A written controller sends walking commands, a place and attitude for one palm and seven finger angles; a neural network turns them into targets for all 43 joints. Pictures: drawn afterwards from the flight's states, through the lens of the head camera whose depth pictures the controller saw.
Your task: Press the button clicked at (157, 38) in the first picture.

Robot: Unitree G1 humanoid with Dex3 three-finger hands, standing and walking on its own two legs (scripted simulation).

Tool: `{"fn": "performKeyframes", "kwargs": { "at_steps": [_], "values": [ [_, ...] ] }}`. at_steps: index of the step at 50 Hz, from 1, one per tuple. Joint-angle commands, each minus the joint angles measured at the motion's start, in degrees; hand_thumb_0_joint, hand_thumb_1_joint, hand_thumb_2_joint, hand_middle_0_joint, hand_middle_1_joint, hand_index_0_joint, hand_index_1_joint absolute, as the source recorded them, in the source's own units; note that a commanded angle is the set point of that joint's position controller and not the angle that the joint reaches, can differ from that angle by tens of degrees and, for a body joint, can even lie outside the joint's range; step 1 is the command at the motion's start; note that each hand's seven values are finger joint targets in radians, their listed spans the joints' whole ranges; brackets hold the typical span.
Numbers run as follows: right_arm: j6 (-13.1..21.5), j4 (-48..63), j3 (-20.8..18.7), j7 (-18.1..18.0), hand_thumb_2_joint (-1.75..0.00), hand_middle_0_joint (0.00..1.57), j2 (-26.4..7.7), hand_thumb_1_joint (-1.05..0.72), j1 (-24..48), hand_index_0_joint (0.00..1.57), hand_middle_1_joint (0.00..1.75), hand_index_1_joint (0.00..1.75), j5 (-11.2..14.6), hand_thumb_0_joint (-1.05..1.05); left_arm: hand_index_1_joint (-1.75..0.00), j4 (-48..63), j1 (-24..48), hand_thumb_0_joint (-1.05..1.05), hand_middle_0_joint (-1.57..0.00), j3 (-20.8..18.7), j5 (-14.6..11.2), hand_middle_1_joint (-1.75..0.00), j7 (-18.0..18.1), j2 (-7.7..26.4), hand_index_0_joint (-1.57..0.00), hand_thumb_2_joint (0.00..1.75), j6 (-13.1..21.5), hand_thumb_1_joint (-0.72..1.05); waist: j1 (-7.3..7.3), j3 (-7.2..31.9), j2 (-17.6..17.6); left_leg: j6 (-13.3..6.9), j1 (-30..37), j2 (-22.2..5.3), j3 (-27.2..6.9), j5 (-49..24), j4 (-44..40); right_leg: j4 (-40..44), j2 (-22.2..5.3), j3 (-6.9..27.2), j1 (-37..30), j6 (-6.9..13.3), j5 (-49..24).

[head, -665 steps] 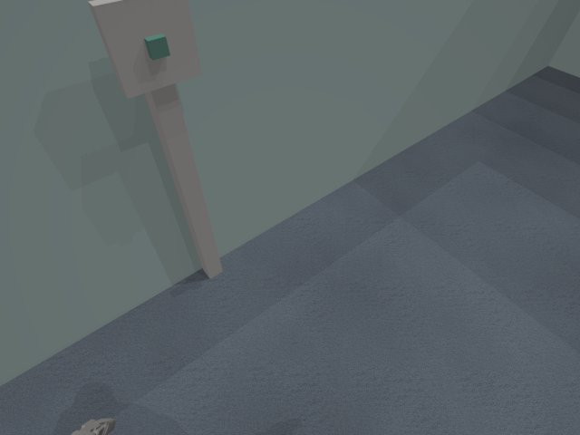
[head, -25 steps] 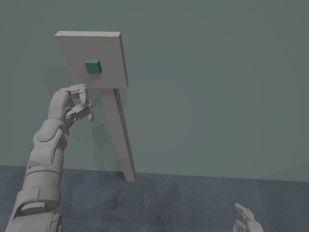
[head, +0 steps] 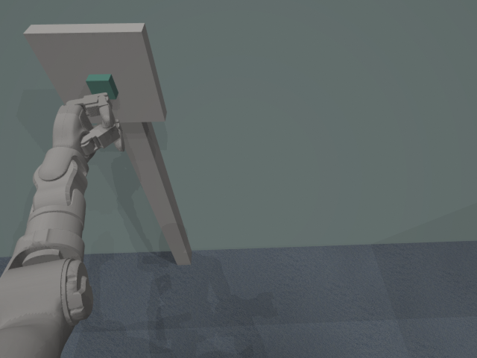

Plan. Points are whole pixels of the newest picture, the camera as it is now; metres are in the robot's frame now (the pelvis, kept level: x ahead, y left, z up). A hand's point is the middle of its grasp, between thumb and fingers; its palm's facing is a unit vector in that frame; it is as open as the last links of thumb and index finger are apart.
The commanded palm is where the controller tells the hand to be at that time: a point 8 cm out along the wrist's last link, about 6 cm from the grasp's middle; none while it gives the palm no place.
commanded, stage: aim a knuckle at the button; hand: left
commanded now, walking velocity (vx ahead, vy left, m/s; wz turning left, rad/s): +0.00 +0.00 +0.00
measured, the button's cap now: (103, 85) +0.54 +0.23 +0.17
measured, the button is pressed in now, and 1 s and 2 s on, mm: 0 0 9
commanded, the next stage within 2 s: press the button with the knuckle in 0.54 s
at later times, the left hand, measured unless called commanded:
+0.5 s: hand (109, 134) +0.45 +0.21 +0.14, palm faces +0.01 -1.00 -0.01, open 3.1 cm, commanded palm +0.42 +0.26 +0.14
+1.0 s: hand (111, 126) +0.47 +0.21 +0.14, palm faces +0.01 -1.00 +0.00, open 3.1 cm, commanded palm +0.45 +0.26 +0.14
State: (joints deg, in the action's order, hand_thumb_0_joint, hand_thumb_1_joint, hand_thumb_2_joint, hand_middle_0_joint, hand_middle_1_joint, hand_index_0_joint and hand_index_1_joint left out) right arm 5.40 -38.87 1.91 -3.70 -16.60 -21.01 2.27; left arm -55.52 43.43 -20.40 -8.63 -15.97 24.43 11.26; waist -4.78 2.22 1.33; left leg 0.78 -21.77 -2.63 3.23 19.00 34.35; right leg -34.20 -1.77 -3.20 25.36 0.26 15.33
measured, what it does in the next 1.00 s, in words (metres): stands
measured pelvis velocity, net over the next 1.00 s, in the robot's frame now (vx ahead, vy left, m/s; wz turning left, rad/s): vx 0.01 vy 0.01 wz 0.01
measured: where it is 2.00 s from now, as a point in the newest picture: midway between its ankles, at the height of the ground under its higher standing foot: outside the picture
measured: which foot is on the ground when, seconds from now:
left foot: down 0.00-1.00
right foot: down 0.00-1.00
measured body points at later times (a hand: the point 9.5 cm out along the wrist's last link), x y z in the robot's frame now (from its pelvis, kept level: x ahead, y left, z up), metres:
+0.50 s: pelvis +0.01 +0.01 +0.00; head +0.05 +0.01 +0.45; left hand +0.44 +0.26 +0.14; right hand +0.09 -0.25 -0.11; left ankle -0.02 +0.13 -0.73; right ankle +0.02 -0.12 -0.73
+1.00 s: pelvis +0.01 +0.01 +0.00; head +0.06 +0.01 +0.44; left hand +0.46 +0.26 +0.14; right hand +0.07 -0.25 -0.12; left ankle -0.02 +0.13 -0.73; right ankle +0.02 -0.12 -0.73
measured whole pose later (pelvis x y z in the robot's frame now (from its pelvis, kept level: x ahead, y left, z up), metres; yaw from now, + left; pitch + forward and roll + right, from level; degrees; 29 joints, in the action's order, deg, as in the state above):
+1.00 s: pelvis +0.01 +0.01 +0.00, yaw +1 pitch +9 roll -1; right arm 3.1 -37.2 2.6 -3.2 -15.8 -20.1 1.9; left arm -59.7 48.2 -19.4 -8.2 -16.2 25.4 11.0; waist -4.9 2.8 1.0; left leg 0.1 -25.4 -2.3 2.3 20.7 37.6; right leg -35.6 -2.2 -3.9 27.8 -0.5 16.3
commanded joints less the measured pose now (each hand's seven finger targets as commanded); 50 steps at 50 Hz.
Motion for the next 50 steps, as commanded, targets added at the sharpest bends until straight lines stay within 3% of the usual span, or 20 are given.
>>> {"fn": "performKeyframes", "kwargs": {
  "at_steps": [1,4,6,8,10,12,18,20,22,25,26,27,30,34,36,40,43,45,48,50],
  "values": [
    [1.1,7.5,-3.0,-0.1,-0.90,0.20,-8.0,-0.90,-0.7,0.20,0.30,0.30,0.2,0.00,-1.50,11.1,20.5,0.00,-1.30,-3.4,-1.3,-1.50,-0.8,15.4,-1.30,0.90,3.8,0.90,1.58,18.1,-1.3,-2.5,0.9,2.7,-1.0,-14.3,-3.4,2.2,1.6,2.2,-13.5,0.8,-19.5],
    [0.9,7.9,-3.4,-0.1,-0.90,0.20,-7.7,-0.90,-1.1,0.20,0.30,0.30,0.1,0.00,-1.50,16.3,23.5,0.00,-1.30,-3.1,-1.0,-1.50,-0.2,15.3,-1.30,0.90,4.6,0.90,1.49,20.5,2.2,-2.5,3.7,2.5,-1.5,-15.3,-3.4,2.2,1.9,2.0,-12.4,1.2,-18.5],
    [0.8,8.1,-3.6,-0.2,-0.90,0.20,-7.7,-0.90,-1.2,0.20,0.30,0.30,0.1,0.00,-1.50,18.3,22.9,0.00,-1.30,-5.0,-1.6,-1.50,0.2,17.0,-1.30,0.90,4.8,0.90,1.67,22.2,1.1,-2.6,4.5,2.4,-1.5,-15.8,-3.2,2.3,2.1,2.2,-13.8,1.0,-19.2],
    [0.9,7.6,-3.3,-0.4,-0.90,0.20,-7.3,-0.90,-0.9,0.20,0.30,0.30,0.2,0.00,-1.50,18.1,25.4,0.00,-1.30,-1.9,-1.9,-1.50,0.1,13.6,-1.30,0.90,4.4,0.90,0.30,19.7,2.1,-2.6,4.6,2.4,-1.6,-14.3,-3.5,2.8,2.3,1.9,-11.7,1.0,-17.6],
    [0.8,7.1,-3.2,-0.6,-0.90,0.20,-7.8,-0.90,-1.3,0.20,0.30,0.30,0.2,0.00,-1.50,15.8,24.8,0.00,-1.30,-3.0,-1.6,-1.50,0.3,15.1,-1.30,0.90,3.9,0.90,0.36,18.4,0.4,-2.7,3.9,2.2,-1.7,-13.2,-3.6,3.0,2.4,1.8,-11.0,1.1,-16.1],
    [0.9,7.0,-3.0,-0.6,-0.90,0.20,-7.4,-0.90,-1.0,0.20,0.30,0.30,0.3,0.00,-1.50,14.7,25.7,0.00,-1.30,-1.0,-1.1,-1.50,0.3,13.0,-1.30,0.90,3.3,0.90,-0.06,17.5,3.3,-2.5,4.1,2.4,-1.6,-12.5,-3.6,3.2,2.2,1.7,-9.6,1.1,-15.3],
    [0.9,7.3,-3.0,-0.3,-0.90,0.20,-7.6,-0.90,-1.6,0.20,0.30,0.30,0.0,0.00,-1.50,13.5,24.4,0.00,-1.30,-1.8,-1.6,-1.50,0.0,12.9,-1.30,0.90,3.1,0.90,0.34,20.0,0.0,-2.4,4.6,2.2,-2.1,-16.2,-2.7,1.9,2.3,1.2,-10.8,1.2,-18.9],
    [0.4,8.0,-3.0,-0.1,-0.90,0.20,-7.9,-0.90,-1.5,0.20,0.30,0.30,-0.1,0.00,-1.50,13.3,21.5,0.00,-1.30,-3.9,-1.5,-1.50,-0.2,15.4,-1.30,0.90,3.0,0.90,1.46,21.0,-0.2,-2.4,4.4,2.1,-2.1,-18.3,-2.3,1.2,2.3,1.3,-12.0,1.3,-20.7],
    [0.4,8.5,-2.9,0.2,-0.90,0.20,-7.2,-0.90,-0.7,0.20,0.30,0.30,0.1,0.00,-1.50,16.1,23.2,0.00,-1.30,-0.3,-1.4,-1.50,-0.5,11.4,-1.30,0.90,2.9,0.90,0.89,20.0,3.1,-2.1,5.2,2.1,-2.0,-19.2,-2.3,1.2,2.2,1.2,-10.6,1.4,-20.9],
    [0.1,8.9,-3.0,0.2,-0.90,0.20,-7.4,-0.90,-0.4,0.20,0.30,0.30,0.1,0.00,-1.50,16.2,22.5,0.00,-1.30,-0.1,-2.1,-1.50,-0.2,10.4,-1.30,0.90,2.1,0.90,0.66,19.2,0.2,-2.3,5.4,1.9,-2.3,-19.5,-2.0,1.2,2.5,0.8,-9.9,1.3,-20.6],
    [0.0,8.7,-3.2,0.2,-0.90,0.20,-7.6,-0.90,-0.7,0.20,0.30,0.30,0.1,0.00,-1.50,16.7,22.7,0.00,-1.30,-2.5,-2.1,-1.50,0.2,13.0,-1.30,0.90,2.0,0.90,0.98,20.0,-0.5,-2.3,5.2,1.9,-2.3,-19.6,-2.0,1.2,2.4,1.0,-10.9,1.2,-21.2],
    [-0.1,9.1,-3.0,0.2,-0.90,0.20,-7.4,-0.90,-0.2,0.20,0.30,0.30,0.1,0.00,-1.50,17.7,22.4,0.00,-1.30,-1.8,-2.0,-1.50,0.3,12.1,-1.30,0.90,1.8,0.90,1.30,20.4,1.5,-2.1,5.5,2.1,-2.2,-19.7,-2.2,1.1,2.3,1.1,-11.1,1.3,-21.2],
    [-0.2,8.9,-2.8,0.1,-0.90,0.20,-7.3,-0.90,-0.2,0.20,0.30,0.30,0.1,0.00,-1.50,18.0,23.7,0.00,-1.30,-0.5,-1.7,-1.50,0.5,11.3,-1.30,0.90,1.5,0.90,0.39,19.2,0.4,-2.3,5.5,2.0,-2.4,-19.2,-1.9,1.2,2.4,0.9,-10.1,1.3,-20.6],
    [-0.1,8.8,-2.8,-0.1,-0.90,0.20,-6.9,-0.90,0.2,0.20,0.30,0.30,0.0,0.00,-1.50,20.5,25.2,0.00,-1.30,-0.2,-1.7,-1.50,0.7,11.0,-1.30,0.90,2.1,0.90,0.62,21.6,3.6,-2.0,7.4,2.2,-2.7,-20.8,-1.7,1.0,2.3,1.0,-10.8,1.5,-21.5],
    [-0.2,8.1,-2.7,-0.3,-0.90,0.20,-7.3,-0.90,-0.2,0.20,0.30,0.30,0.0,0.00,-1.50,18.0,26.8,0.00,-1.30,-1.0,-1.7,-1.50,0.8,12.6,-1.30,0.90,1.8,0.90,-0.07,19.7,0.6,-2.2,5.8,2.0,-2.8,-19.1,-1.8,1.3,2.4,0.9,-10.2,1.3,-20.5],
    [-0.5,7.4,-2.6,-0.3,-0.90,0.20,-7.7,-0.90,-1.1,0.20,0.30,0.30,-0.3,0.00,-1.50,13.3,27.5,0.00,-1.30,-1.5,-1.0,-1.50,0.3,13.7,-1.30,0.90,1.9,0.90,-0.14,19.3,0.7,-2.1,4.4,2.3,-2.8,-17.9,-1.5,1.0,2.3,0.9,-10.0,1.4,-19.8],
    [-0.5,7.3,-2.5,-0.2,-0.90,0.20,-7.4,-0.90,-1.2,0.20,0.30,0.30,-0.2,0.00,-1.50,11.3,28.9,0.00,-1.30,0.1,-0.8,-1.50,-0.2,12.0,-1.30,0.90,2.5,0.90,-0.61,19.4,2.6,-2.0,4.4,2.4,-2.8,-17.7,-1.1,0.8,2.2,1.0,-8.7,1.4,-19.4],
    [-0.7,6.8,-2.6,-0.2,-0.90,0.20,-7.9,-0.90,-2.1,0.20,0.30,0.30,-0.4,0.00,-1.50,8.0,30.3,0.00,-1.30,-0.5,-1.0,-1.50,-0.4,12.7,-1.30,0.90,2.8,0.90,-1.28,18.1,-1.0,-2.2,2.6,2.3,-3.0,-16.1,-1.1,0.9,2.4,0.8,-8.2,1.3,-18.5],
    [-0.6,6.4,-2.8,-0.1,-0.90,0.20,-7.8,-0.90,-2.9,0.20,0.30,0.30,-0.6,0.00,-1.50,7.9,33.2,0.00,-1.30,-0.7,-0.3,-1.50,-0.6,13.4,-1.30,0.90,3.8,0.90,-1.28,20.4,2.7,-2.1,3.7,2.4,-3.0,-17.5,-0.4,0.3,2.3,1.1,-7.4,1.3,-18.9],
    [-0.9,6.1,-2.8,-0.1,-0.90,0.20,-8.3,-0.90,-4.0,0.20,0.30,0.30,-0.8,0.00,-1.50,5.5,33.6,0.00,-1.30,-2.7,-0.2,-1.50,-0.2,15.9,-1.30,0.90,4.1,0.90,-1.53,20.5,-0.6,-2.3,2.3,2.3,-3.1,-16.9,-0.1,0.1,2.5,1.1,-7.8,1.2,-18.9]
  ]
}}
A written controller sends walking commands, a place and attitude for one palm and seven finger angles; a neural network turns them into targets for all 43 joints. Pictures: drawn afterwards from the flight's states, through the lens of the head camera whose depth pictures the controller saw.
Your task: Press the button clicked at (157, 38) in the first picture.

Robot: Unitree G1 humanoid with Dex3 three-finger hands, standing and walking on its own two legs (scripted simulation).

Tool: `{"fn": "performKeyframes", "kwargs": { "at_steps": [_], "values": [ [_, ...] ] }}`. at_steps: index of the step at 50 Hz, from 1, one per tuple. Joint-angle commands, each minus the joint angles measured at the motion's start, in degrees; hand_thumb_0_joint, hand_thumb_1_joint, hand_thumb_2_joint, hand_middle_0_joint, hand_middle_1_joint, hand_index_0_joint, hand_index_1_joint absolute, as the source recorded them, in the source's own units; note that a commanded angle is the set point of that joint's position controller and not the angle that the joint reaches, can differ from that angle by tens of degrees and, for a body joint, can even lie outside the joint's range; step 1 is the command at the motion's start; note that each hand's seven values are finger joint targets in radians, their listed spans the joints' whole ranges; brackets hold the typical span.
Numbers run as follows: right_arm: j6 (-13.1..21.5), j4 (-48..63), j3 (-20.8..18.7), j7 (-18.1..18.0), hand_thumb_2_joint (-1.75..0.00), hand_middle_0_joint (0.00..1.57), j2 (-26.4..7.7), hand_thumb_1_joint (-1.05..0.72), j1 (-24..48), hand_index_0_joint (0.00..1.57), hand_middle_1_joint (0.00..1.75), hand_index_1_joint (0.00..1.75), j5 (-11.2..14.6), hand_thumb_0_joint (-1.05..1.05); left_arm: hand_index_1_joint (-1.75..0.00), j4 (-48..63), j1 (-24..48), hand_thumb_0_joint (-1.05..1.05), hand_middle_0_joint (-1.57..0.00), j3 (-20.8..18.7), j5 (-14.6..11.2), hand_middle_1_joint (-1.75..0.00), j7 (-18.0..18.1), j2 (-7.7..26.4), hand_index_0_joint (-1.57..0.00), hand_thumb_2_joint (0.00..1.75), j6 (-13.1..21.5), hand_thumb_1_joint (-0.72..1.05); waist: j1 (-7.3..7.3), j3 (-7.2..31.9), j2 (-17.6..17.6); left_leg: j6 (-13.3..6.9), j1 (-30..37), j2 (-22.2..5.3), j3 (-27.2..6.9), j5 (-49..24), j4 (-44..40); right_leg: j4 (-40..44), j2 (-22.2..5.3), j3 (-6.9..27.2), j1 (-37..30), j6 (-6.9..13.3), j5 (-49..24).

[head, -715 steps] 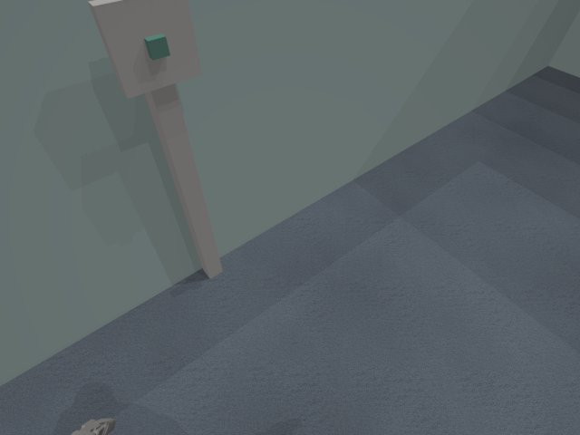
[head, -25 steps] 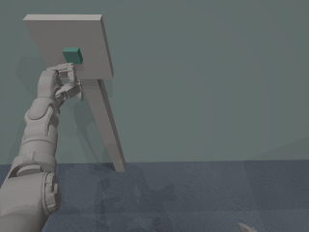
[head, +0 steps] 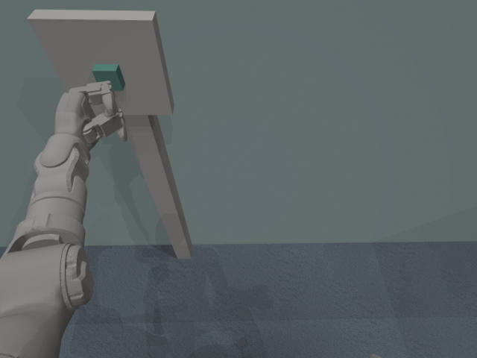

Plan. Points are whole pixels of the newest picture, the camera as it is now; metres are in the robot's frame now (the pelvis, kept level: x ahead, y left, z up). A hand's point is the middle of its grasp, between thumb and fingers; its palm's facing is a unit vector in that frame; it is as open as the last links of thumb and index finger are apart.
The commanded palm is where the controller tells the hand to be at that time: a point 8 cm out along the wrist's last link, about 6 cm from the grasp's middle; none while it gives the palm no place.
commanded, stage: press the button with the knuckle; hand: left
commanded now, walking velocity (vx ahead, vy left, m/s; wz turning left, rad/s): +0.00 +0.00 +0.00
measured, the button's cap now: (109, 76) +0.54 +0.21 +0.17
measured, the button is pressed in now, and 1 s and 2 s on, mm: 0 9 0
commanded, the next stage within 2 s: hold the button down briefly in 0.74 s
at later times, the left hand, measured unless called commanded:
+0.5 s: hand (122, 107) +0.50 +0.19 +0.14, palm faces -0.03 -1.00 -0.01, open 3.4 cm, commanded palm +0.48 +0.24 +0.14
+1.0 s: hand (121, 106) +0.50 +0.19 +0.14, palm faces -0.01 -1.00 -0.03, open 3.4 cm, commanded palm +0.50 +0.24 +0.14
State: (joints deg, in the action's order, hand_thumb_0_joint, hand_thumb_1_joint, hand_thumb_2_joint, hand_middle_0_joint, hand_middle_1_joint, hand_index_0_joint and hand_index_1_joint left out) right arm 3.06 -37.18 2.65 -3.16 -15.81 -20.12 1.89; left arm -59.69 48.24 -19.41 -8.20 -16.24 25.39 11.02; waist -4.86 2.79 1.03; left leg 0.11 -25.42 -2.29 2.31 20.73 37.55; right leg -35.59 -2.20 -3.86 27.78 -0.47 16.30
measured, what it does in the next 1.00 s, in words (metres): stands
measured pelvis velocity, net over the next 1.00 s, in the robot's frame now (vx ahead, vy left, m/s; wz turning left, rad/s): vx -0.03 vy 0.00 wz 0.01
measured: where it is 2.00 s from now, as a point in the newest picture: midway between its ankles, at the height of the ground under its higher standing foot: outside the picture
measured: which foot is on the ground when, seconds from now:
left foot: down 0.00-1.00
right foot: down 0.00-1.00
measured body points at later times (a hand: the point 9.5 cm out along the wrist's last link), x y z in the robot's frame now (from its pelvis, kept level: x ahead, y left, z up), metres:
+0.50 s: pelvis -0.01 +0.00 -0.01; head +0.07 +0.00 +0.44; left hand +0.49 +0.25 +0.15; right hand -0.01 -0.27 -0.12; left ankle -0.02 +0.12 -0.72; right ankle +0.01 -0.13 -0.72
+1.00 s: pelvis -0.03 +0.00 -0.01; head +0.07 +0.01 +0.43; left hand +0.49 +0.25 +0.15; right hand -0.05 -0.27 -0.12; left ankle -0.02 +0.12 -0.72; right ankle +0.01 -0.13 -0.72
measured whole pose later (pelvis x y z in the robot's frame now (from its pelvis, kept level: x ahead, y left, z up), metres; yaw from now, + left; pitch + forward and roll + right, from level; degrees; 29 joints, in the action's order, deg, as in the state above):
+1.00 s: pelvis -0.03 +0.00 -0.01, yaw +1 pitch +14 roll -2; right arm 4.6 -39.2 3.7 -2.9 -16.9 -25.6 0.2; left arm -78.3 65.9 -20.7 -3.3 -16.5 36.0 14.4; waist -10.9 2.3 1.1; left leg 0.1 -38.1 -2.9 0.6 19.6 43.2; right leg -38.1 -1.7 -5.1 38.5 -0.2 13.9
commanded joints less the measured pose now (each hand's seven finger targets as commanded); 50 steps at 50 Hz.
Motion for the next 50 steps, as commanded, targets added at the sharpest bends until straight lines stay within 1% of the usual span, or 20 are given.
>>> {"fn": "performKeyframes", "kwargs": {
  "at_steps": [1,2,4,7,8,11,12,15,17,20,22,24,27,29,36,40,41,42,46,50],
  "values": [
    [1.3,4.5,-3.6,-0.6,-0.90,0.20,-9.1,-0.90,-5.0,0.20,0.30,0.30,-0.4,0.00,-1.50,9.8,29.5,0.00,-1.30,-4.0,-0.3,-1.50,0.0,16.1,-1.30,0.90,4.6,0.90,-1.46,20.9,0.5,-1.6,5.5,1.9,-2.0,-18.4,-3.4,1.4,2.8,2.0,-10.7,1.7,-20.2],
    [1.2,4.5,-3.6,-0.5,-0.90,0.20,-8.9,-0.90,-5.0,0.20,0.30,0.30,-0.4,0.00,-1.50,9.3,29.8,0.00,-1.30,-3.2,-0.2,-1.50,0.0,14.8,-1.30,0.90,4.7,0.90,-1.49,20.9,1.9,-1.6,5.4,2.2,-1.7,-18.5,-3.2,1.3,2.8,2.2,-10.6,1.8,-20.6],
    [1.0,4.6,-3.8,-0.3,-0.90,0.20,-9.1,-0.90,-5.8,0.20,0.30,0.30,-0.6,0.00,-1.50,9.8,29.3,0.00,-1.30,-4.9,0.4,-1.50,0.2,17.2,-1.30,0.90,5.3,0.90,-0.83,23.3,2.5,-1.5,5.7,2.0,-1.8,-20.3,-2.9,0.7,2.8,2.2,-11.6,1.9,-22.0],
    [0.4,4.3,-3.7,-0.2,-0.90,0.20,-9.1,-0.90,-6.5,0.20,0.30,0.30,-0.5,0.00,-1.50,6.6,30.8,0.00,-1.30,-3.7,0.7,-1.50,0.0,16.3,-1.30,0.90,5.1,0.90,-2.16,20.1,1.3,-1.7,3.8,1.9,-1.6,-17.9,-2.9,1.3,3.0,2.2,-9.7,1.6,-20.3],
    [0.3,4.0,-3.9,-0.4,-0.90,0.20,-9.5,-0.90,-6.9,0.20,0.30,0.30,-0.6,0.00,-1.50,6.5,31.9,0.00,-1.30,-5.4,1.0,-1.50,0.2,19.0,-1.30,0.90,5.2,0.90,-2.15,20.2,1.2,-1.7,3.3,1.8,-1.7,-16.8,-3.0,1.4,2.9,2.3,-9.6,1.6,-19.4],
    [0.0,4.1,-4.0,-0.4,-0.90,0.20,-9.4,-0.90,-7.7,0.20,0.30,0.30,-0.7,0.00,-1.50,7.4,33.5,0.00,-1.30,-5.7,1.5,-1.50,0.1,20.1,-1.30,0.90,5.9,0.90,-2.13,23.3,4.2,-1.7,4.7,1.9,-1.7,-18.5,-2.5,0.9,3.0,2.5,-10.0,1.7,-20.5],
    [0.0,4.2,-3.9,-0.3,-0.90,0.20,-9.3,-0.90,-7.8,0.20,0.30,0.30,-0.7,0.00,-1.50,6.7,33.1,0.00,-1.30,-4.7,1.3,-1.50,-0.1,18.4,-1.30,0.90,5.7,0.90,-2.43,23.2,3.9,-1.7,4.5,1.9,-1.6,-17.9,-2.5,1.1,3.1,2.5,-9.8,1.6,-20.2],
    [-0.2,3.6,-3.9,-0.5,-0.90,0.20,-10.1,-0.90,-8.7,0.20,0.30,0.30,-0.7,0.00,-1.50,3.1,34.3,0.00,-1.30,-6.6,0.9,-1.50,-0.3,21.3,-1.30,0.90,5.4,0.90,-3.24,20.4,-0.9,-2.1,1.1,1.8,-1.6,-14.7,-2.6,1.8,3.2,2.8,-9.7,1.3,-18.4],
    [-0.3,3.2,-3.7,-0.7,-0.90,0.20,-10.0,-0.90,-8.9,0.20,0.30,0.30,-0.6,0.00,-1.50,3.0,37.7,0.00,-1.30,-5.7,1.8,-1.50,-0.5,21.9,-1.30,0.90,5.2,0.90,-4.06,20.1,4.0,-2.0,1.2,1.9,-1.5,-13.5,-2.5,1.9,2.9,3.1,-7.9,1.3,-17.1],
    [-0.3,2.9,-3.7,-0.7,-0.90,0.20,-10.5,-0.90,-10.1,0.20,0.30,0.30,-0.9,0.00,-1.50,0.5,38.4,0.00,-1.30,-7.1,2.3,-1.50,-0.3,24.3,-1.30,0.90,5.2,0.90,-4.61,20.4,1.6,-2.1,0.3,1.8,-1.9,-13.3,-2.1,1.7,3.0,3.0,-7.6,1.2,-16.5],
    [-0.2,3.3,-3.6,-0.6,-0.90,0.20,-10.0,-0.90,-10.2,0.20,0.30,0.30,-1.0,0.00,-1.50,1.9,40.2,0.00,-1.30,-4.7,2.6,-1.50,-0.7,21.8,-1.30,0.90,5.7,0.90,-4.79,22.7,5.9,-1.8,2.3,1.9,-2.0,-14.0,-1.8,1.5,3.0,2.9,-6.4,1.4,-16.3],
    [-0.1,2.6,-3.7,-0.6,-0.90,0.20,-10.5,-0.90,-11.1,0.20,0.30,0.30,-1.1,0.00,-1.50,-0.1,41.2,0.00,-1.30,-6.5,2.2,-1.50,-0.4,24.0,-1.30,0.90,5.6,0.90,-5.46,21.5,1.9,-2.0,0.5,1.6,-2.4,-13.0,-1.5,1.8,3.2,2.9,-6.2,1.1,-15.5],
    [0.0,2.6,-3.4,-0.6,-0.90,0.20,-10.3,-0.90,-11.2,0.20,0.30,0.30,-1.2,0.00,-1.50,0.1,44.5,0.00,-1.30,-4.5,2.4,-1.50,-0.4,22.3,-1.30,0.90,5.9,0.90,-6.50,21.7,4.3,-1.8,1.0,1.7,-2.7,-12.2,-1.5,1.8,3.2,2.8,-4.6,1.1,-14.1],
    [0.1,2.2,-3.5,-0.6,-0.90,0.20,-10.6,-0.90,-11.7,0.20,0.30,0.30,-1.3,0.00,-1.50,-0.9,44.7,0.00,-1.30,-5.8,2.8,-1.50,0.1,24.1,-1.30,0.90,6.0,0.90,-6.51,21.7,4.9,-1.8,1.0,1.6,-3.0,-11.5,-1.2,1.9,3.3,2.8,-3.5,1.2,-12.7],
    [1.1,1.5,-3.1,-0.6,-0.90,0.20,-10.9,-0.90,-12.6,0.20,0.30,0.30,-1.4,0.00,-1.50,-1.6,51.2,0.00,-1.30,-3.1,3.3,-1.50,0.9,22.7,-1.30,0.90,6.7,0.90,-8.69,21.6,6.9,-1.7,1.2,1.3,-4.0,-8.1,-1.2,2.1,3.4,2.7,0.3,1.0,-8.1],
    [1.8,0.9,-2.9,-0.8,-0.90,0.20,-11.5,-0.90,-13.4,0.20,0.30,0.30,-1.6,0.00,-1.50,-3.9,51.8,0.00,-1.30,-4.1,3.1,-1.50,1.2,24.1,-1.30,0.90,6.7,0.90,-9.53,20.6,3.5,-2.0,-1.1,1.1,-4.3,-5.9,-1.1,2.5,3.4,2.9,0.3,0.9,-6.4],
    [1.9,1.0,-2.8,-0.8,-0.90,0.20,-11.4,-0.90,-13.4,0.20,0.30,0.30,-1.5,0.00,-1.50,-3.4,52.6,0.00,-1.30,-3.8,3.4,-1.50,1.2,24.8,-1.30,0.90,6.9,0.90,-9.28,21.5,5.7,-1.8,-0.7,1.1,-4.3,-5.6,-1.2,2.4,3.3,3.0,0.4,0.9,-5.9],
    [2.1,1.0,-2.7,-0.7,-0.90,0.20,-11.2,-0.90,-13.3,0.20,0.30,0.30,-1.5,0.00,-1.50,-3.3,53.2,0.00,-1.30,-2.3,3.3,-1.50,1.1,22.7,-1.30,0.90,6.8,0.90,-9.54,21.1,6.7,-1.7,-0.5,1.2,-4.3,-5.3,-1.2,2.4,3.3,2.9,1.1,0.9,-5.4],
    [2.5,0.8,-2.8,-0.6,-0.90,0.20,-11.4,-0.90,-13.9,0.20,0.30,0.30,-1.7,0.00,-1.50,-2.5,54.3,0.00,-1.30,-3.1,3.6,-1.50,1.2,24.4,-1.30,0.90,7.3,0.90,-9.43,22.6,8.4,-1.5,0.4,1.1,-4.7,-5.0,-1.1,2.2,3.4,2.6,1.8,1.1,-4.5],
    [3.0,0.7,-2.8,-0.6,-0.90,0.20,-11.6,-0.90,-14.0,0.20,0.30,0.30,-1.8,0.00,-1.50,-3.6,53.5,0.00,-1.30,-3.3,3.0,-1.50,1.4,23.5,-1.30,0.90,7.2,0.90,-9.59,21.5,6.0,-1.8,-0.9,1.0,-4.6,-3.3,-1.2,2.7,3.5,2.9,1.8,1.0,-3.2]
  ]
}}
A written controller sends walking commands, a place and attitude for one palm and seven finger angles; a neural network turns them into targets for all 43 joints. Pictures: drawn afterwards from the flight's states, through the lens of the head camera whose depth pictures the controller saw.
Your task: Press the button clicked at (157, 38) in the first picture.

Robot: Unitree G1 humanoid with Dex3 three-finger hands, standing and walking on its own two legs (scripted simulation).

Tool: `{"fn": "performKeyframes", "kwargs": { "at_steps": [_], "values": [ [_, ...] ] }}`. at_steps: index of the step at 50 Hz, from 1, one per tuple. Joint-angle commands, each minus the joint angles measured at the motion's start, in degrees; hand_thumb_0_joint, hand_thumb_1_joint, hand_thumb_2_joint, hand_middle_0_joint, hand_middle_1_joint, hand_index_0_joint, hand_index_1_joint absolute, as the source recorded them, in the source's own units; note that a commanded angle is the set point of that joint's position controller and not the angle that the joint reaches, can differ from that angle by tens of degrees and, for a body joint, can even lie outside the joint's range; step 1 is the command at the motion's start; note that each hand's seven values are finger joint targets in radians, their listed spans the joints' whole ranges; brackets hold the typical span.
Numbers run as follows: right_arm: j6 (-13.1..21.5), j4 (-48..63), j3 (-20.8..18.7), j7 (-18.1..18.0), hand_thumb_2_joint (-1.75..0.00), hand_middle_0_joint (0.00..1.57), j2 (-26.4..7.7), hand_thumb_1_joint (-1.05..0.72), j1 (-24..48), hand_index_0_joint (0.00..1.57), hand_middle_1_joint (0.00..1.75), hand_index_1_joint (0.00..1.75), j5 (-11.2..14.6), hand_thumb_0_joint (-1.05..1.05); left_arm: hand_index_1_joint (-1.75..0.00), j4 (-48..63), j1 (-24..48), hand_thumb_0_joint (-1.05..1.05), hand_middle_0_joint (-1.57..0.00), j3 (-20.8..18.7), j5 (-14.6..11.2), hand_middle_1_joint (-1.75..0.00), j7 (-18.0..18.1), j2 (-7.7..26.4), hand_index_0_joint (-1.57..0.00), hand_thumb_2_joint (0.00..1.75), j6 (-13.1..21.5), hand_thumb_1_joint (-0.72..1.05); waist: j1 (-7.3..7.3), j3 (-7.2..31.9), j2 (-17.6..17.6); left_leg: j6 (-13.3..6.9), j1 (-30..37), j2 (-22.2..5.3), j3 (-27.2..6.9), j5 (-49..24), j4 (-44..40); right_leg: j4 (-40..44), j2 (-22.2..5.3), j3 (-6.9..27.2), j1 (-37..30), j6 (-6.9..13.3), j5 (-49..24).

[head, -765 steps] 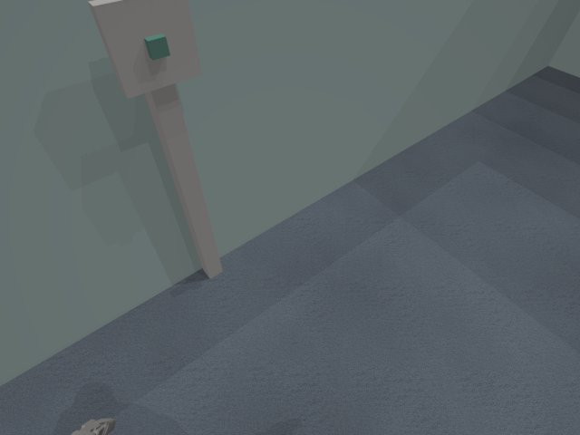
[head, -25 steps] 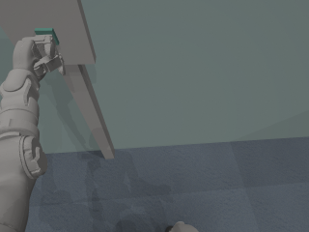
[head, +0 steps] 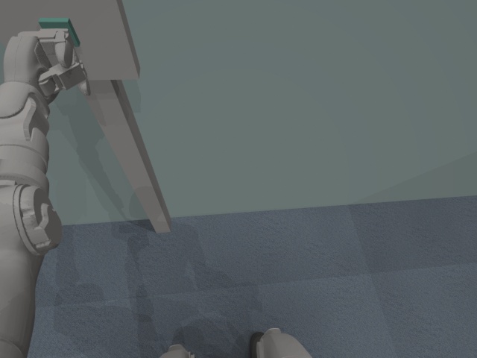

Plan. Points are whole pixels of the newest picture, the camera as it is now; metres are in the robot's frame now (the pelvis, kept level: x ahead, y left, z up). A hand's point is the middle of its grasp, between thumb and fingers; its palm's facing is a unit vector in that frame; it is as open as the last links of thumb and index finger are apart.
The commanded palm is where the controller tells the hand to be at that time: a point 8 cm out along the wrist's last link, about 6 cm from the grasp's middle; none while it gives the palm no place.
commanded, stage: hold the button down briefly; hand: left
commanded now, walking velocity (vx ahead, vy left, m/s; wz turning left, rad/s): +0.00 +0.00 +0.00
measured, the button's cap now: (61, 29) +0.58 +0.21 +0.19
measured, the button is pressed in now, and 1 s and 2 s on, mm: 9 0 0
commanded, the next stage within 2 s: pull the fist back off the button in 0.02 s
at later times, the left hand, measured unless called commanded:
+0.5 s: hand (78, 74) +0.52 +0.19 +0.15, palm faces -0.02 -1.00 -0.02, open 3.4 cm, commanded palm +0.49 +0.23 +0.15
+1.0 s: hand (70, 111) +0.45 +0.19 +0.15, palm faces +0.00 -1.00 +0.00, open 3.1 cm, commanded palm +0.42 +0.24 +0.15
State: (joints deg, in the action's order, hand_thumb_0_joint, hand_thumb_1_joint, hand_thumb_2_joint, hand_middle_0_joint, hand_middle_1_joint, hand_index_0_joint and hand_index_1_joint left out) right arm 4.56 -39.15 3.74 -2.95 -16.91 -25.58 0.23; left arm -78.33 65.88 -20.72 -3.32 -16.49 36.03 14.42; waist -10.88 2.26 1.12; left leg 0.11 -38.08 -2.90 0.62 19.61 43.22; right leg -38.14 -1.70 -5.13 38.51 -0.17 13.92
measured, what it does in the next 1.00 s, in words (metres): stands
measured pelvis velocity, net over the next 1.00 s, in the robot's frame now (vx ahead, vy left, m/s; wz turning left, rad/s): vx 0.04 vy -0.01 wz -0.01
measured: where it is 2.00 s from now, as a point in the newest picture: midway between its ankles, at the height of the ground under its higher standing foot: outside the picture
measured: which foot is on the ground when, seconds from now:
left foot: down 0.00-1.00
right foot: down 0.00-1.00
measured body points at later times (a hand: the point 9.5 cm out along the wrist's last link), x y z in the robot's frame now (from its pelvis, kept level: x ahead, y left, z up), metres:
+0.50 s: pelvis +0.01 +0.00 +0.00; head +0.10 +0.00 +0.45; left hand +0.52 +0.24 +0.16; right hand +0.01 -0.27 -0.11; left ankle +0.01 +0.12 -0.71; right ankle +0.04 -0.13 -0.71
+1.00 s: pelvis +0.04 -0.01 +0.02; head +0.07 -0.02 +0.46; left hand +0.44 +0.24 +0.16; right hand +0.17 -0.26 -0.09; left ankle +0.01 +0.12 -0.71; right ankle +0.04 -0.13 -0.71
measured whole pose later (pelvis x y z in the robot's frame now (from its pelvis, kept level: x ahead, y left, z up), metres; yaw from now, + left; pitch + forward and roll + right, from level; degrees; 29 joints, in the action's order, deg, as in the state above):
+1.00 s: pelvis +0.04 -0.01 +0.02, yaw -1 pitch +6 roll +0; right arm 1.8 -32.7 2.2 -2.5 -15.5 -16.4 2.7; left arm -36.8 30.4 -17.8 -11.8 -15.4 19.5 5.3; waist -1.5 3.7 2.2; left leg 0.7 -20.3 -2.6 2.3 21.1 35.5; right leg -34.7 -1.6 -3.6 23.2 -0.1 17.3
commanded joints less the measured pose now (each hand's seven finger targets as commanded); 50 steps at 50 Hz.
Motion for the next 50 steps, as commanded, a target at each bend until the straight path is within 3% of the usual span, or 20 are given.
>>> {"fn": "performKeyframes", "kwargs": {
  "at_steps": [1,2,5,8,13,15,16,19,22,23,25,27,28,30,35,38,43,45,47,50],
  "values": [
    [1.5,2.5,-3.8,-0.8,-0.90,0.20,-10.6,-0.90,-8.6,0.20,0.30,0.30,0.1,0.00,-1.50,14.9,35.9,0.00,-1.30,-1.6,-1.8,-1.50,1.6,13.3,-1.30,0.90,3.8,0.90,-3.72,21.8,6.2,-1.8,11.3,1.5,-3.0,-1.7,-7.0,5.3,2.9,4.1,-8.7,0.6,-0.4],
    [1.7,2.4,-3.8,-0.9,-0.90,0.20,-10.4,-0.90,-8.6,0.20,0.30,0.30,0.0,0.00,-1.50,15.8,36.8,0.00,-1.30,-0.1,-1.8,-1.50,1.5,11.6,-1.30,0.90,3.8,0.90,-4.08,21.9,7.2,-1.7,12.1,1.6,-2.9,-1.8,-7.1,5.3,2.9,4.0,-8.2,0.6,-0.5],
    [1.7,2.3,-3.9,-0.8,-0.90,0.20,-10.8,-0.90,-9.2,0.20,0.30,0.30,-0.1,0.00,-1.50,14.9,35.8,0.00,-1.30,-1.9,-1.7,-1.50,1.5,13.8,-1.30,0.90,3.5,0.90,-3.52,22.2,6.1,-1.8,11.3,1.6,-3.1,-2.0,-6.9,5.2,3.0,4.0,-9.0,0.8,-0.6],
    [1.9,2.3,-4.0,-0.8,-0.90,0.20,-10.5,-0.90,-9.4,0.20,0.30,0.30,-0.1,0.00,-1.50,16.2,36.4,0.00,-1.30,-0.8,-1.6,-1.50,1.5,12.3,-1.30,0.90,3.5,0.90,-3.79,22.9,7.4,-1.7,12.7,1.6,-3.2,-2.7,-6.9,5.2,3.0,3.8,-8.3,0.7,-0.9],
    [1.7,3.0,-4.3,-0.1,-0.90,0.20,-10.0,-0.90,-8.8,0.20,0.30,0.30,-0.3,0.00,-1.50,17.6,32.2,0.00,-1.30,-1.4,-2.4,-1.50,1.2,10.4,-1.30,0.90,3.6,0.90,-2.05,24.9,7.1,-1.6,14.7,1.8,-2.7,-6.3,-6.4,4.7,3.2,3.5,-10.1,1.0,-4.0],
    [1.4,3.3,-4.3,-0.1,-0.90,0.20,-10.3,-0.90,-8.5,0.20,0.30,0.30,-0.3,0.00,-1.50,16.7,29.6,0.00,-1.30,-3.2,-2.5,-1.50,0.9,12.5,-1.30,0.90,3.6,0.90,-1.25,22.7,4.3,-1.9,11.8,1.8,-2.4,-5.1,-6.7,4.9,3.2,3.9,-11.8,1.1,-3.8],
    [1.2,3.7,-4.3,-0.1,-0.90,0.20,-10.1,-0.90,-8.0,0.20,0.30,0.30,0.0,0.00,-1.50,17.6,29.3,0.00,-1.30,-2.4,-2.1,-1.50,0.7,12.1,-1.30,0.90,3.6,0.90,-1.30,22.4,6.2,-1.8,11.8,1.9,-1.9,-5.0,-6.9,4.8,3.0,3.9,-11.9,1.0,-4.2],
    [0.6,4.7,-4.6,0.0,-0.90,0.20,-9.8,-0.90,-7.4,0.20,0.30,0.30,0.2,0.00,-1.50,19.6,24.8,0.00,-1.30,-3.6,-2.1,-1.50,0.1,13.0,-1.30,0.90,3.5,0.90,0.38,24.2,5.5,-1.9,12.4,1.9,-1.5,-7.5,-6.7,4.2,3.0,4.0,-14.4,1.2,-7.2],
    [0.2,6.2,-4.9,0.3,-0.90,0.20,-9.0,-0.90,-6.0,0.20,0.30,0.30,0.3,0.00,-1.50,25.2,20.5,0.00,-1.30,-2.4,-3.6,-1.50,-0.6,8.8,-1.30,0.90,3.7,0.90,2.20,27.5,8.4,-1.5,17.3,1.9,-1.2,-12.9,-6.7,3.3,3.2,3.2,-15.6,1.5,-11.7],
    [0.1,6.5,-5.1,0.4,-0.90,0.20,-9.0,-0.90,-5.6,0.20,0.30,0.30,0.4,0.00,-1.50,26.8,18.9,0.00,-1.30,-2.6,-4.4,-1.50,-0.6,8.0,-1.30,0.90,3.6,0.90,2.64,27.5,6.6,-1.5,18.0,1.8,-1.2,-14.2,-6.8,3.4,3.3,3.0,-16.3,1.5,-12.8],
    [-0.3,7.2,-5.2,0.3,-0.90,0.20,-9.0,-0.90,-4.4,0.20,0.30,0.30,0.7,0.00,-1.50,28.3,14.8,0.00,-1.30,-3.2,-5.6,-1.50,-0.5,7.6,-1.30,0.90,3.0,0.90,3.44,25.8,4.3,-1.8,17.7,1.7,-0.9,-15.2,-7.2,3.5,3.5,2.8,-17.6,1.6,-14.1],
    [-0.2,7.7,-5.2,0.4,-0.90,0.20,-8.4,-0.90,-2.8,0.20,0.30,0.30,1.0,0.00,-1.50,31.2,13.7,0.00,-1.30,-0.8,-5.9,-1.50,-0.3,4.0,-1.30,0.90,2.2,0.90,3.52,23.9,5.7,-1.7,18.0,1.8,-0.5,-14.4,-7.9,3.9,3.3,2.7,-17.3,1.5,-13.6],
    [-0.3,7.5,-5.3,0.3,-0.90,0.20,-8.6,-0.90,-2.6,0.20,0.30,0.30,1.1,0.00,-1.50,30.2,11.5,0.00,-1.30,-2.1,-6.1,-1.50,0.1,5.0,-1.30,0.90,1.6,0.90,3.91,22.0,3.1,-1.9,17.0,1.7,-0.4,-13.9,-8.1,4.2,3.3,2.6,-17.8,1.5,-13.5],
    [-0.6,8.2,-5.2,0.1,-0.90,0.20,-8.8,-0.90,-1.6,0.20,0.30,0.30,1.2,0.00,-1.50,32.1,8.6,0.00,-1.30,-4.1,-6.1,-1.50,0.6,7.2,-1.30,0.90,1.1,0.90,5.31,22.3,2.8,-2.0,16.3,2.0,0.0,-14.4,-8.4,4.0,3.0,3.0,-20.3,1.7,-15.0],
    [-0.6,10.0,-5.3,0.2,-0.90,0.20,-7.7,-0.90,0.8,0.20,0.30,0.30,1.5,0.00,-1.50,40.2,2.9,0.00,-1.30,-2.2,-6.8,-1.50,1.0,3.1,-1.30,0.90,0.3,0.90,6.66,25.1,2.8,-1.9,20.6,2.0,0.3,-22.1,-8.2,3.0,2.9,2.9,-23.7,1.8,-21.7],
    [-0.6,10.8,-5.2,0.4,-0.90,0.20,-7.0,-0.90,2.9,0.20,0.30,0.30,1.9,0.00,-1.50,44.0,-2.1,0.00,-1.30,-0.4,-8.3,-1.50,0.7,-0.8,-1.30,0.90,-1.4,0.90,7.45,23.6,2.1,-1.7,21.6,1.9,0.6,-24.9,-8.7,3.4,2.7,2.8,-25.0,1.6,-24.4],
    [-0.9,12.2,-5.0,0.3,-0.90,0.20,-6.7,-0.90,5.9,0.20,0.30,0.30,2.1,0.00,-1.50,49.6,-9.0,0.00,-1.30,-1.9,-8.8,-1.50,1.4,-0.6,-1.30,0.90,-4.4,0.90,8.95,21.6,-0.5,-1.8,20.8,2.3,1.0,-24.5,-9.9,3.6,2.1,2.8,-28.2,1.5,-26.4],
    [-1.0,13.0,-4.8,0.2,-0.90,0.20,-6.3,-0.90,7.2,0.20,0.30,0.30,2.1,0.00,-1.50,54.9,-11.4,0.00,-1.30,-1.1,-9.1,-1.50,1.3,-1.5,-1.30,0.90,-4.7,0.90,9.53,23.2,1.8,-1.8,22.8,2.4,1.2,-27.4,-9.5,3.4,1.9,3.2,-29.8,1.6,-28.7],
    [-0.9,12.9,-4.6,0.0,-0.90,0.20,-6.0,-0.90,8.6,0.20,0.30,0.30,2.5,0.00,-1.50,55.9,-12.2,0.00,-1.30,0.8,-9.6,-1.50,1.1,-3.8,-1.30,0.90,-5.6,0.90,8.80,19.5,0.6,-1.6,22.7,2.3,0.9,-25.5,-10.3,4.2,1.9,2.7,-28.3,1.5,-27.0],
    [-0.6,12.9,-4.4,-0.7,-0.90,0.20,-6.1,-0.90,10.0,0.20,0.30,0.30,2.5,0.00,-1.50,57.5,-12.0,0.00,-1.30,0.6,-10.1,-1.50,0.9,-3.6,-1.30,0.90,-6.7,0.90,8.71,18.9,0.7,-1.8,23.3,2.7,0.9,-21.9,-10.6,4.9,1.8,3.0,-28.2,1.7,-24.9]
  ]
}}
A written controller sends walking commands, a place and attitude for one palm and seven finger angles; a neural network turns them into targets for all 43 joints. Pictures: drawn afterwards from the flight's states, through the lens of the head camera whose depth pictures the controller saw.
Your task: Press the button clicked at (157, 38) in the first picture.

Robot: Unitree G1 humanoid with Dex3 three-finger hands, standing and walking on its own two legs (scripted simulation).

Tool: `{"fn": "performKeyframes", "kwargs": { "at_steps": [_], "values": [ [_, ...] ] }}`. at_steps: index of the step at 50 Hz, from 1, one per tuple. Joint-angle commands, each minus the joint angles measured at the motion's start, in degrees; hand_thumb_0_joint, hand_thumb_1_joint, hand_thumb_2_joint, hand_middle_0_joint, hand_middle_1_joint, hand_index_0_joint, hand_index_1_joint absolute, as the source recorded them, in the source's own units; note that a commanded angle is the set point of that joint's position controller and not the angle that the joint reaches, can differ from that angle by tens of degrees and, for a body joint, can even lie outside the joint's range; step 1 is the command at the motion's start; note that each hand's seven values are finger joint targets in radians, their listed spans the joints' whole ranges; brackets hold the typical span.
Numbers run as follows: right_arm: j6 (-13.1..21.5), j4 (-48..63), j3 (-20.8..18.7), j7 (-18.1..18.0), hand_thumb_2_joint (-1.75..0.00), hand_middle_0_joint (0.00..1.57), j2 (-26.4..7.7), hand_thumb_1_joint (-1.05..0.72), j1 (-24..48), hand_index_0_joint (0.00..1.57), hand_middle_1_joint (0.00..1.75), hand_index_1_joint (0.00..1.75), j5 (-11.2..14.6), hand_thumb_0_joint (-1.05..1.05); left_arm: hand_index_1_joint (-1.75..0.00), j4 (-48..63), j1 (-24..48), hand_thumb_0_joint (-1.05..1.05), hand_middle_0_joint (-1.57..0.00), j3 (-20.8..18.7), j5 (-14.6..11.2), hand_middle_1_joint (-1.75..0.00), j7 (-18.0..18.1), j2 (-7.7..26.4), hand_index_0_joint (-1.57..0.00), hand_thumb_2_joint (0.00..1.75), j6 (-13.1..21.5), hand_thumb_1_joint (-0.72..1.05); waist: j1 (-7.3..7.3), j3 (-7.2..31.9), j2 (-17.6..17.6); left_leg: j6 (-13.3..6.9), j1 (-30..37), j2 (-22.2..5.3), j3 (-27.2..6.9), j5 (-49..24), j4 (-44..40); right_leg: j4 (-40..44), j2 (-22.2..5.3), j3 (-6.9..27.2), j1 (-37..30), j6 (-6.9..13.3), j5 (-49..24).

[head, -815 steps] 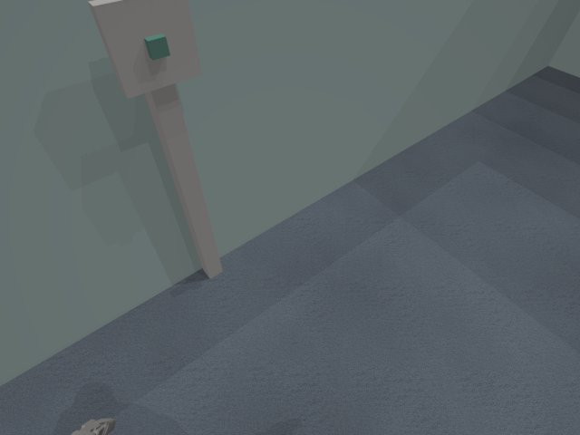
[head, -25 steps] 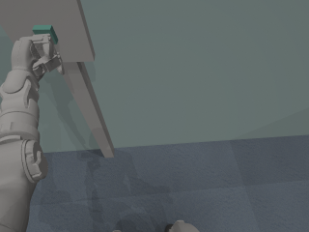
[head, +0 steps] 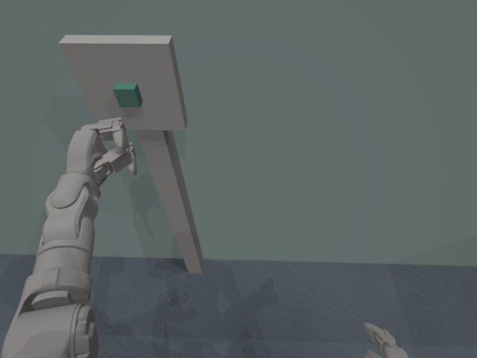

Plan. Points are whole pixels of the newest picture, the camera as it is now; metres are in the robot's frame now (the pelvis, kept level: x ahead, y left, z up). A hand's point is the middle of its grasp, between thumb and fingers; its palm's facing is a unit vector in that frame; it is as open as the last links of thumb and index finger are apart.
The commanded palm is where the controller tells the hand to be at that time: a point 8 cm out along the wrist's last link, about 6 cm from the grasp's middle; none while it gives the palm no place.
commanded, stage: pull the fist back off the button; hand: left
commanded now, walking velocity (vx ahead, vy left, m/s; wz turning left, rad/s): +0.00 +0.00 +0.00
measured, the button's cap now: (128, 94) +0.53 +0.22 +0.17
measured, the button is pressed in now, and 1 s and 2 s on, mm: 0 0 0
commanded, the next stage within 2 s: draw the hand back to the body in 0.14 s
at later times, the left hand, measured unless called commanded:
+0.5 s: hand (118, 171) +0.36 +0.20 +0.15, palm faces -0.01 -1.00 +0.00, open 3.1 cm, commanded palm +0.31 +0.25 +0.15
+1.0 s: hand (65, 236) +0.24 +0.23 +0.15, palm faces +0.35 -0.90 -0.25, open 3.1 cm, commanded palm +0.20 +0.27 +0.17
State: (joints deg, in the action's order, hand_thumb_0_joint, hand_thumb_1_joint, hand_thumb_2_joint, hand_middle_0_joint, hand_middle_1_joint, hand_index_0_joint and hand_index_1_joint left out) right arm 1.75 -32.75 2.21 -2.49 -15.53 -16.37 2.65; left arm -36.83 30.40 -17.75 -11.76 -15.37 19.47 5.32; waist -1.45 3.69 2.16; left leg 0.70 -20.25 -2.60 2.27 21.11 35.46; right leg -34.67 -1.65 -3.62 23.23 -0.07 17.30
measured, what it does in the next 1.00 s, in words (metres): stands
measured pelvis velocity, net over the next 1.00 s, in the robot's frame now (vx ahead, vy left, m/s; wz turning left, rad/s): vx -0.02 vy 0.00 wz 0.02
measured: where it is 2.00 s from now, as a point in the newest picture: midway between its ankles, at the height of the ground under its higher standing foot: outside the picture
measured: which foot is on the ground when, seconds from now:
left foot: down 0.00-1.00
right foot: down 0.00-1.00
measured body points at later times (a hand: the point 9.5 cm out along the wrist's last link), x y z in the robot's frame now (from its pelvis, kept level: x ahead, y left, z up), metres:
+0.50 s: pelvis -0.02 +0.00 +0.00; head -0.01 -0.02 +0.45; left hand +0.35 +0.25 +0.15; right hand +0.11 -0.25 -0.10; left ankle -0.04 +0.12 -0.73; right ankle +0.00 -0.12 -0.73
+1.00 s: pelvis -0.02 +0.00 +0.02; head -0.03 -0.02 +0.47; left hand +0.22 +0.28 +0.17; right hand +0.19 -0.22 -0.06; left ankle -0.04 +0.12 -0.73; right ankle +0.00 -0.12 -0.73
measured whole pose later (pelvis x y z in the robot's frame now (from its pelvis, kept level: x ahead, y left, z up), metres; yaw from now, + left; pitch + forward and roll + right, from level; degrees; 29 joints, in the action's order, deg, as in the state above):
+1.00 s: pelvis -0.02 +0.00 +0.02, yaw +1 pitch -4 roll +0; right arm 6.8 -36.6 3.1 -5.6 -13.7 -9.0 0.0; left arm 6.3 -6.5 -11.6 -3.9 3.7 16.2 3.4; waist 3.5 -1.9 2.6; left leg 0.9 -4.6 -2.0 1.4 14.6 23.2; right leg -23.0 -1.6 -4.8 7.3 0.1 11.7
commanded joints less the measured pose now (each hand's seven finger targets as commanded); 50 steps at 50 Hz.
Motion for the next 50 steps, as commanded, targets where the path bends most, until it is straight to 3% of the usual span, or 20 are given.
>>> {"fn": "performKeyframes", "kwargs": {
  "at_steps": [1,7,12,15,16,18,20,22,27,30,32,34,35,37,38,40,41,44,45,50],
  "values": [
    [2.3,6.4,-2.7,-1.5,-0.90,0.20,-7.4,-0.90,1.4,0.20,0.30,0.30,0.1,0.00,-1.50,15.7,22.9,0.00,-1.30,-2.7,-1.8,-1.50,-0.3,13.3,-1.30,0.90,2.0,0.90,-0.59,16.7,-0.1,-2.2,5.2,2.6,-0.9,-21.8,-3.2,1.7,1.6,1.4,-12.8,1.6,-26.9],
    [3.1,5.1,-1.8,-2.9,-0.90,0.20,-7.4,-0.90,2.8,0.20,0.30,0.30,0.2,0.00,-1.50,13.7,30.5,0.00,-1.30,-0.1,-1.4,-1.50,-1.0,12.8,-1.30,0.90,2.1,0.90,-2.35,13.9,0.6,-2.2,4.9,3.1,-1.7,-16.1,-3.6,3.1,1.3,1.5,-9.7,1.6,-20.3],
    [4.1,4.2,-1.6,-3.0,-0.90,0.20,-7.5,-0.90,2.4,0.20,0.30,0.30,0.0,0.00,-1.50,7.8,30.3,0.00,-1.30,0.9,-1.5,-1.50,-1.6,11.5,-1.30,0.90,2.8,0.90,-1.84,15.0,0.4,-1.9,4.7,3.1,-2.5,-15.6,-3.4,2.7,1.3,1.3,-9.0,1.9,-18.7],
    [4.2,5.5,-1.7,-2.5,-0.90,0.20,-7.9,-0.90,2.6,0.20,0.30,0.30,-0.2,0.00,-1.50,7.4,22.5,0.00,-1.30,-3.8,-1.8,-1.50,-1.5,15.4,-1.30,0.90,2.9,0.90,0.93,16.8,-2.0,-1.9,3.3,3.1,-2.6,-16.3,-4.0,2.2,1.3,1.3,-12.5,2.1,-19.2],
    [4.3,6.6,-1.6,-2.3,-0.90,0.20,-7.6,-0.90,3.5,0.20,0.30,0.30,0.0,0.00,-1.50,9.7,19.9,0.00,-1.30,-3.0,-1.8,-1.50,-1.6,14.3,-1.30,0.90,2.8,0.90,1.73,17.3,-1.1,-1.8,3.2,3.0,-2.4,-16.9,-4.6,1.9,1.1,1.2,-13.6,2.1,-19.8],
    [4.8,7.4,-1.7,-2.0,-0.90,0.20,-7.1,-0.90,4.5,0.20,0.30,0.30,0.1,0.00,-1.50,14.9,19.1,0.00,-1.30,-2.0,-2.0,-1.50,-1.4,12.8,-1.30,0.90,2.6,0.90,2.10,17.1,1.6,-1.7,4.7,2.9,-2.3,-17.6,-4.9,2.2,1.2,1.2,-13.4,2.3,-20.0],
    [5.0,7.9,-1.8,-2.0,-0.90,0.20,-7.4,-0.90,4.9,0.20,0.30,0.30,0.1,0.00,-1.50,17.7,15.6,0.00,-1.30,-3.8,-2.7,-1.50,-0.9,13.9,-1.30,0.90,2.2,0.90,2.44,16.4,-3.1,-1.8,4.0,2.6,-2.5,-16.9,-5.8,2.8,1.4,1.0,-14.8,2.0,-19.2],
    [5.4,8.5,-1.8,-2.0,-0.90,0.20,-7.2,-0.90,6.1,0.20,0.30,0.30,0.2,0.00,-1.50,22.0,12.3,0.00,-1.30,-5.0,-3.2,-1.50,-0.6,14.3,-1.30,0.90,1.2,0.90,3.32,16.2,-1.7,-1.8,4.4,2.6,-1.8,-16.8,-6.7,3.2,1.1,1.4,-16.1,1.9,-19.6],
    [6.6,8.6,-1.4,-2.9,-0.90,0.20,-6.6,-0.90,8.3,0.20,0.30,0.30,0.5,0.00,-1.50,29.7,10.0,0.00,-1.30,-3.1,-3.2,-1.50,-0.2,12.2,-1.30,0.90,-1.8,0.90,2.61,11.2,1.4,-1.9,6.0,2.6,-1.7,-13.0,-8.7,5.7,1.2,1.3,-13.9,1.8,-14.3],
    [7.8,8.4,-1.4,-3.4,-0.90,0.20,-6.6,-0.90,8.7,0.20,0.30,0.30,0.4,0.00,-1.50,33.5,5.7,0.00,-1.30,-4.1,-4.1,-1.50,-0.5,12.3,-1.30,0.90,-2.9,0.90,2.94,12.1,-1.3,-2.0,7.5,2.6,-1.8,-13.7,-8.8,6.4,1.4,1.3,-15.4,1.7,-14.7],
    [8.7,8.4,-1.3,-3.6,-0.90,0.20,-6.1,-0.90,9.4,0.20,0.30,0.30,0.6,0.00,-1.50,36.6,3.2,0.00,-1.30,-2.2,-4.4,-1.50,-1.2,10.0,-1.30,0.90,-3.7,0.90,3.10,11.4,1.4,-1.8,8.7,2.7,-1.7,-14.6,-9.2,6.6,1.3,1.0,-15.2,1.8,-15.6],
    [9.4,8.1,-1.2,-3.7,-0.90,0.20,-6.0,-0.90,9.7,0.20,0.30,0.30,0.6,0.00,-1.50,37.7,0.2,0.00,-1.30,-1.7,-4.7,-1.50,-1.7,8.9,-1.30,0.90,-4.9,0.90,3.17,10.1,0.6,-1.7,9.2,2.8,-1.9,-14.4,-9.5,7.0,1.5,0.6,-14.7,1.7,-15.4],
    [9.7,8.1,-1.1,-3.7,-0.90,0.20,-6.2,-0.90,9.9,0.20,0.30,0.30,0.5,0.00,-1.50,37.4,-2.0,0.00,-1.30,-1.7,-5.1,-1.50,-1.9,8.6,-1.30,0.90,-5.6,0.90,3.08,8.9,-2.4,-1.9,8.6,2.8,-2.0,-13.4,-9.5,7.5,1.6,0.6,-14.4,1.4,-14.4],
    [9.8,8.2,-0.9,-3.8,-0.90,0.20,-6.0,-0.90,10.7,0.20,0.30,0.30,0.6,0.00,-1.50,40.1,-4.0,0.00,-1.30,-2.7,-5.3,-1.50,-2.1,9.4,-1.30,0.90,-7.1,0.90,3.61,7.9,-0.7,-1.8,8.4,3.0,-2.1,-12.5,-10.1,7.9,1.4,0.5,-14.5,1.4,-13.1],
    [10.5,7.0,-1.4,-3.6,-0.90,0.20,-5.4,-0.90,11.0,0.20,0.30,0.30,-1.4,0.00,-1.50,49.8,-4.7,0.00,-1.30,-0.2,2.0,-1.50,6.6,12.0,-1.30,0.90,-2.2,0.90,3.48,2.8,-0.8,-2.2,8.4,3.1,-1.2,-12.2,-11.9,12.0,0.8,1.4,-13.5,1.0,-9.8],
    [10.0,4.9,-1.6,-3.6,-0.90,0.20,-5.4,-0.90,11.6,0.20,0.30,0.30,-1.8,0.00,-1.50,47.0,-15.9,0.00,-1.30,1.1,4.0,-1.50,13.5,7.7,-1.30,0.90,-0.8,0.90,3.57,0.0,-6.1,-2.4,9.2,2.4,-1.2,-11.1,-13.2,14.6,1.1,1.1,-13.9,0.8,-7.4],
    [9.5,4.9,-1.5,-3.5,-0.90,0.20,-4.9,-0.90,11.7,0.20,0.30,0.30,-1.9,0.00,-1.50,49.4,-17.2,0.00,-1.30,1.1,4.8,-1.50,15.3,7.5,-1.30,0.90,-0.1,0.90,3.44,2.1,-4.0,-2.4,10.6,2.4,-1.0,-12.0,-13.7,14.1,0.7,1.4,-16.1,0.7,-8.5],
    [8.2,4.4,-1.5,-3.4,-0.90,0.20,-4.1,-0.90,12.3,0.20,0.30,0.30,-2.5,0.00,-1.50,54.8,-18.8,0.00,-1.30,0.4,7.0,-1.50,18.8,8.3,-1.30,0.90,1.5,0.90,3.55,4.9,2.0,-2.2,14.1,2.8,-0.3,-15.4,-14.8,14.5,0.6,1.7,-19.4,0.9,-12.4],
    [8.0,4.0,-1.6,-3.5,-0.90,0.20,-4.2,-0.90,12.7,0.20,0.30,0.30,-2.7,0.00,-1.50,55.5,-19.8,0.00,-1.30,0.0,7.3,-1.50,19.5,8.9,-1.30,0.90,1.8,0.90,3.55,4.0,-0.1,-2.3,14.2,2.6,-0.4,-15.6,-15.0,15.4,0.8,1.8,-19.6,0.9,-12.3],
    [7.1,4.0,-1.7,-3.6,-0.90,0.20,-3.7,-0.90,13.9,0.20,0.30,0.30,-3.4,0.00,-1.50,59.5,-25.1,0.00,-1.30,1.0,8.8,-1.50,21.3,7.5,-1.30,0.90,2.7,0.90,3.83,2.7,1.3,-2.3,16.3,2.7,-0.6,-17.7,-16.5,16.7,1.0,1.5,-21.3,1.0,-13.4]
  ]
}}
